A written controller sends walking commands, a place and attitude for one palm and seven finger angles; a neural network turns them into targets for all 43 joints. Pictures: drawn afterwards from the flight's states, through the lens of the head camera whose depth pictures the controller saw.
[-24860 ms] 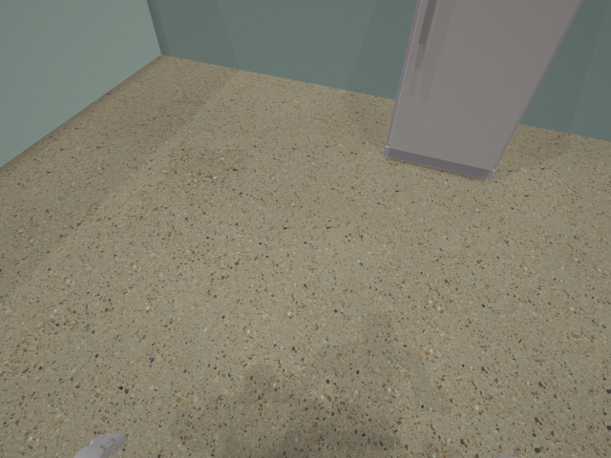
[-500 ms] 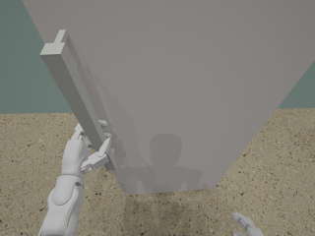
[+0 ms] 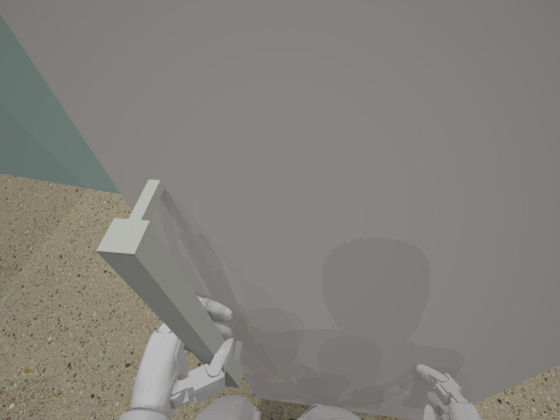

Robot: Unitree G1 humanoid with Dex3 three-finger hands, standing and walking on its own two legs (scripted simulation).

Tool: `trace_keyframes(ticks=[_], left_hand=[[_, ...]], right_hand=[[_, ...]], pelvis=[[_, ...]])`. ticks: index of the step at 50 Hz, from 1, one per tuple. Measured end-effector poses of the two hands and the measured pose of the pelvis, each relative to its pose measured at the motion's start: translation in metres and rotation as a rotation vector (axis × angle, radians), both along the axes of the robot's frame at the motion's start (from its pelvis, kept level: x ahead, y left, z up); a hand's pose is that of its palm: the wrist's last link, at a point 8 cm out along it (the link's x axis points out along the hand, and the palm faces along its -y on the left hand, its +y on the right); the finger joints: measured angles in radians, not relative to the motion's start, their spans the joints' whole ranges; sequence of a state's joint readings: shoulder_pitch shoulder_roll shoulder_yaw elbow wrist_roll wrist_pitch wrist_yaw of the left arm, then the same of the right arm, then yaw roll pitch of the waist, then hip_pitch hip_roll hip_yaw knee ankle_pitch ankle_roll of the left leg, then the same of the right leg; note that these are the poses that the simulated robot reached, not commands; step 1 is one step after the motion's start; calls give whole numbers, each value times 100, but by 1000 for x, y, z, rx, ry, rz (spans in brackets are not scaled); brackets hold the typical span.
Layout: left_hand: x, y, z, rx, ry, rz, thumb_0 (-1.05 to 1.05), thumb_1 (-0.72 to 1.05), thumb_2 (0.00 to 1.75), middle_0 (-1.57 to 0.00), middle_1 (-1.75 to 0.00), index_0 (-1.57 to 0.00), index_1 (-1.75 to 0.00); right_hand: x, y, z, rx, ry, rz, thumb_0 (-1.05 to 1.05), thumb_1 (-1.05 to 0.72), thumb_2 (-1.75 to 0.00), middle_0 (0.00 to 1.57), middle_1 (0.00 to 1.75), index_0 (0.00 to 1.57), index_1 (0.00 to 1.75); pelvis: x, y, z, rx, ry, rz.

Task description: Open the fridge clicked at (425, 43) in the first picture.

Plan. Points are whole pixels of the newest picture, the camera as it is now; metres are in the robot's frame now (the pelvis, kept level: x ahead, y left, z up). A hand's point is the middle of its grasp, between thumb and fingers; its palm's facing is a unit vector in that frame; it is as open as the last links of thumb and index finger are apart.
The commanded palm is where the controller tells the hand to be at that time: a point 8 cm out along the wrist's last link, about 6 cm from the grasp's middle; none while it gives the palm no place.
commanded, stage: walk backward, drawing the door open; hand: left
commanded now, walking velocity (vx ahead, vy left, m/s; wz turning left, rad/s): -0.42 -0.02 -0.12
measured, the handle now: (206, 316) +0.23 +0.10 +0.07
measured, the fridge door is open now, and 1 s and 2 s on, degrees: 7 41 85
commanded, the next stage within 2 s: stop walking and hold the door back in 1.56 s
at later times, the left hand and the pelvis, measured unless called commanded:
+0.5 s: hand out of the picture +0.12 +0.07 +0.04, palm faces +0.29 -0.92 -0.28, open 6.7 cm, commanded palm +0.07 +0.12 +0.03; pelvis -0.16 -0.12 -0.05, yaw -5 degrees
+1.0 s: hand out of the picture -0.08 -0.01 +0.04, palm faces +0.42 -0.87 -0.26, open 6.9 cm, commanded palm -0.13 +0.02 +0.03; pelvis -0.33 -0.23 -0.02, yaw +3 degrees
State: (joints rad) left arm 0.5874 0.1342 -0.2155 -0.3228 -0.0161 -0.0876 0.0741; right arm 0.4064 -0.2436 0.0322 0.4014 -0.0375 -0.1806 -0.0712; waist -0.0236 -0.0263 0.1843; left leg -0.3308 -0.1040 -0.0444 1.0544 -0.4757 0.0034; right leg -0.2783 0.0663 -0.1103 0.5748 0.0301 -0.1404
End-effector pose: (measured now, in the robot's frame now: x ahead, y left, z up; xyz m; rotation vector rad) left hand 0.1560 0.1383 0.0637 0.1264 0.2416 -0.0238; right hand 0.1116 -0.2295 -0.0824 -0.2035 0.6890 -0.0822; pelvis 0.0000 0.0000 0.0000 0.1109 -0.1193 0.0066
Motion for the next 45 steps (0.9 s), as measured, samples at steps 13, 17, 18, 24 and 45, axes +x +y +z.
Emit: trace_keyframes(ticks=[13,17,18,24,45], left_hand=[[5,-6,-10,82,-217,128,5,60,78,-39,-130,-37,-139],[-14,-10,-9,152,-229,165,2,61,76,-39,-132,-30,-139],[-21,-11,-10,155,-229,184,2,62,76,-39,-132,-29,-139],[-68,-21,-11,191,-245,280,0,61,76,-39,-133,-26,-140],[-232,-81,-8,175,-173,430,-3,62,70,-34,-131,-24,-140]], right_hand=[[-37,-57,-44,83,-11,-167,1,-90,-90,20,30,26,34],[-62,-71,-61,106,2,-175,1,-90,-90,20,30,23,32],[-70,-75,-63,112,5,-169,1,-90,-90,20,30,22,32],[-126,-119,-82,72,92,-123,1,-90,-90,21,30,21,31],[-250,-197,-47,73,-4,-78,1,-90,-90,20,30,20,30]], pelvis=[[-61,-46,-43,-66,44,-88],[-94,-69,-52,-80,39,-95],[-102,-77,-53,-91,48,-96],[-155,-115,-55,-79,86,-92],[-298,-205,-35,-69,62,9]])
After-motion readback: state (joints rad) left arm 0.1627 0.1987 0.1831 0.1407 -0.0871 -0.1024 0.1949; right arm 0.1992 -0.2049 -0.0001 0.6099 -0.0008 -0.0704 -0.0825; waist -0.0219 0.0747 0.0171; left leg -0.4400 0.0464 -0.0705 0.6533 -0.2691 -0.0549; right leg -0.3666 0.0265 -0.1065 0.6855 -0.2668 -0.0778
